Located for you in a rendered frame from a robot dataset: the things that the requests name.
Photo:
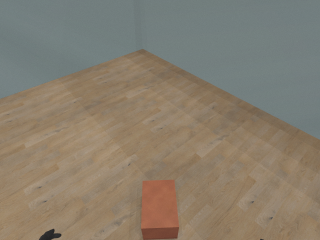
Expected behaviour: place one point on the carton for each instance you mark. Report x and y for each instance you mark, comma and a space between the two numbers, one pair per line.
159, 212

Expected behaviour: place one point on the robot left hand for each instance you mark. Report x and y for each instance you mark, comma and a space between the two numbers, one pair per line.
49, 235

